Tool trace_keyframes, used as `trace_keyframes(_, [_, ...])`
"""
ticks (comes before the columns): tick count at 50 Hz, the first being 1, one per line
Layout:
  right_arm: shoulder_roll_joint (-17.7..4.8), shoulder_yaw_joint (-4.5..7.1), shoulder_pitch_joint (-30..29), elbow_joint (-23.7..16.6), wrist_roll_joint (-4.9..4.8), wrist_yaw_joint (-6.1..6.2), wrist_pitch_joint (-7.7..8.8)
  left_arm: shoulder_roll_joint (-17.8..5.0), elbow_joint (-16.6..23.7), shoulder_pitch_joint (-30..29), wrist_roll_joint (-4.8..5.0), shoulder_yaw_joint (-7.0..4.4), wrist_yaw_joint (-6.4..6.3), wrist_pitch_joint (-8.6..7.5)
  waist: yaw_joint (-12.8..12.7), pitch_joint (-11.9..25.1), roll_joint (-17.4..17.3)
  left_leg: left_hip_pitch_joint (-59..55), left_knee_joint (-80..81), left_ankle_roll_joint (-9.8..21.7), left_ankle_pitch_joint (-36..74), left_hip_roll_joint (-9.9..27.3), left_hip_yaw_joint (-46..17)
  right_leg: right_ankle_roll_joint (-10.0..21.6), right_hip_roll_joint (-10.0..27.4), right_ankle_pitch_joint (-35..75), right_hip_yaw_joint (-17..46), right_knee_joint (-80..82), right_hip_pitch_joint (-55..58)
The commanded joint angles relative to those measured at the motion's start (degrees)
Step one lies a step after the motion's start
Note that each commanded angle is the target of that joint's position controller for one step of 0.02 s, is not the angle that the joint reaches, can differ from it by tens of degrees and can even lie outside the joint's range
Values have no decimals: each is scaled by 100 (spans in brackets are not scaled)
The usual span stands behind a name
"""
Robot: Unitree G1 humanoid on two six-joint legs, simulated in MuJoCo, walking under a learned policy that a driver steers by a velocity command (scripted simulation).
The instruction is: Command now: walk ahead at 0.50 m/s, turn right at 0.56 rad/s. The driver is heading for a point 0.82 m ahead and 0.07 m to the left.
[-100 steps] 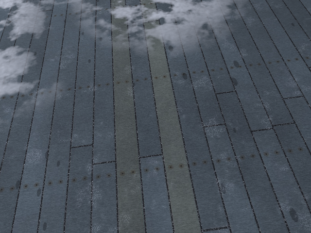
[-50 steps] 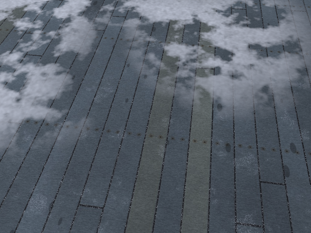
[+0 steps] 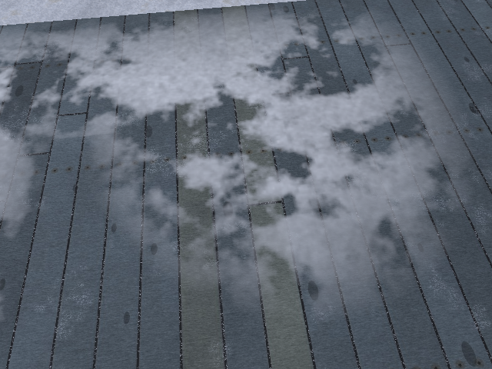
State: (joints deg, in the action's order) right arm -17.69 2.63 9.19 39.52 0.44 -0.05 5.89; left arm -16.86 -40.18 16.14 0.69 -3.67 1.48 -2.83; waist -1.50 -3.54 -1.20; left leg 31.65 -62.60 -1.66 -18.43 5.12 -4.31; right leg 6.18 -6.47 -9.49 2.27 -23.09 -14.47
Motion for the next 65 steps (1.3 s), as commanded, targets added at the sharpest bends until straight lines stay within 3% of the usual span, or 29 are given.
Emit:
trace_keyframes(1, [-420,112,97,-338,60,37,-45,-906,417,-203,6,-234,-130,-108,207,401,322,278,781,-278,628,11,161,1076,1351,1849,1328,1028,139])
trace_keyframes(4, [-226,19,-606,-489,34,11,-22,-973,313,14,57,-256,-209,-40,-87,340,527,-100,2233,-345,1826,-258,221,740,1011,1263,1044,892,-103])
trace_keyframes(8, [-371,51,-1054,-578,-86,-107,74,-948,141,390,84,-246,-241,20,-312,382,673,-406,3162,-246,2352,-431,104,589,1270,537,1471,609,294])
trace_keyframes(11, [-559,139,-845,-533,-77,-162,148,-870,37,435,47,-227,-249,31,-164,342,830,-542,3379,64,1859,-361,38,461,1604,642,1857,211,829])
trace_keyframes(13, [-730,262,-90,-336,-25,-119,188,-725,50,334,9,-180,-223,48,256,626,813,-1590,3681,375,1640,-444,249,262,1321,1532,1706,-594,835])
trace_keyframes(14, [-960,330,671,-258,55,-85,208,-469,126,364,-60,-70,-202,43,591,1371,425,-2877,3534,720,1584,232,-410,73,1008,1122,1391,-1935,378])
trace_keyframes(15, [-1521,490,1317,-53,114,-99,150,-107,183,1182,64,46,-201,-24,409,2139,-1220,-4851,3900,1708,513,1419,-2860,-404,115,-820,669,-4012,-1557])
trace_keyframes(16, [-1114,416,1516,70,-68,-169,123,-422,126,1170,132,29,-207,-65,520,2041,-1484,-5008,4615,1885,-1080,1753,-4271,-473,174,-2309,843,-4869,-2593])
trace_keyframes(17, [-743,303,1196,26,-119,-157,105,-833,182,549,173,-82,-202,-74,629,1168,-777,-4341,4732,1642,-1447,1582,-3614,-441,456,-1894,926,-5181,-2957])
trace_keyframes(19, [-495,194,696,-5,-25,-139,33,-750,393,-224,15,-65,-191,-102,471,356,-192,-3094,4886,1456,-304,1092,-2298,-435,870,-1201,530,-4726,-2850])
trace_keyframes(23, [-417,142,641,114,-45,-112,75,-388,330,-91,-18,-14,-135,-81,206,358,-488,-2475,5234,1455,1240,687,-1254,-546,1175,-718,251,-3777,-2266])
trace_keyframes(28, [-729,206,881,340,-115,-51,2,-141,541,-953,-54,107,-93,-139,446,214,-299,-2504,5450,1410,1980,559,-488,-706,1182,568,21,-2010,-2238])
trace_keyframes(32, [-783,197,1359,602,-179,-38,-91,-132,723,-1677,3,116,-7,-213,700,64,-261,-2556,5308,1309,2079,561,-365,-723,947,1212,-112,-1065,-1797])
trace_keyframes(35, [-872,227,1482,704,-205,6,-198,-268,831,-1874,25,61,73,-296,604,12,-324,-2929,4985,1214,2181,771,-668,-599,838,894,-10,-616,-1644])
trace_keyframes(37, [-986,268,1378,713,-206,43,-255,-451,734,-1492,16,-26,70,-343,290,195,-401,-2983,4544,1085,2696,795,-747,-456,735,633,-69,-345,-935])
trace_keyframes(38, [-934,243,1312,698,-196,51,-264,-642,548,-874,-9,-136,27,-352,-48,572,-336,-2800,3883,944,3277,552,-574,-310,664,664,-162,-160,40])
trace_keyframes(39, [-697,150,1228,597,-122,44,-241,-935,381,10,-89,-252,-37,-349,-472,1291,-193,-2068,2657,744,2843,251,-376,-39,1180,779,238,-415,1542])
trace_keyframes(40, [-99,-31,1633,402,-55,42,-163,-1480,292,781,-204,-384,-100,-290,-537,2269,1017,-94,550,342,620,-526,143,597,2654,550,2150,-471,3752])
trace_keyframes(41, [-181,-34,1887,431,-197,34,-92,-1225,204,911,-146,-327,-78,-229,-485,2704,1760,822,-547,257,-1564,-675,-229,1040,3179,-476,3736,241,3896])
trace_keyframes(42, [-713,130,1474,405,-318,32,-95,-822,195,588,-80,-207,-81,-214,-491,1728,1138,1244,-979,261,-1223,-347,-363,812,2935,-1010,3111,457,3133])
trace_keyframes(44, [-645,163,941,296,-252,40,-161,-440,167,-99,-68,-81,-65,-226,-197,717,715,1092,-709,234,-381,32,-138,541,2448,-593,1808,862,1695])
trace_keyframes(45, [-566,192,945,307,-209,43,-234,-300,143,-343,-101,-47,-51,-266,-19,482,793,838,-490,213,-102,180,-173,467,2258,-241,1352,1080,1187])
trace_keyframes(47, [-294,160,1070,328,-218,27,-369,-318,57,-575,-131,-87,-48,-350,189,310,797,462,-369,138,205,268,-132,478,2165,334,754,1415,607])
trace_keyframes(50, [-218,161,799,151,-173,26,-448,-489,-118,-572,-151,-165,-86,-425,243,156,536,719,126,42,808,313,-195,546,2182,1028,108,1596,568])
trace_keyframes(58, [-67,57,-579,-408,-116,-254,-363,-903,-512,-93,-12,-277,-192,-232,-189,-224,260,444,2498,289,1925,53,402,294,2161,2099,-999,1350,1209])
trace_keyframes(61, [-289,165,-373,-506,-41,-309,-341,-1114,-616,-70,101,-321,-233,-92,70,151,530,-221,2832,526,1342,-363,660,91,2218,3958,-1068,412,1636])
trace_keyframes(63, [-730,403,809,-176,-15,-248,-329,-1019,-630,-128,116,-269,-259,-38,740,884,361,-2018,3502,801,2223,-749,769,-272,1804,4102,-1301,-1303,1281])
trace_keyframes(64, [-1229,515,1353,-96,25,-116,-375,-716,-508,83,-108,-140,-255,-76,846,1529,-449,-3632,3208,1101,4789,183,-314,-604,1429,1814,-1374,-2953,48])
trace_keyframes(65, [-1485,420,999,-274,138,-30,-406,-121,-513,860,-297,81,-144,-132,153,2395,-1605,-5105,2795,2182,7472,1659,-2280,-979,662,-3248,-745,-4920,-1539])
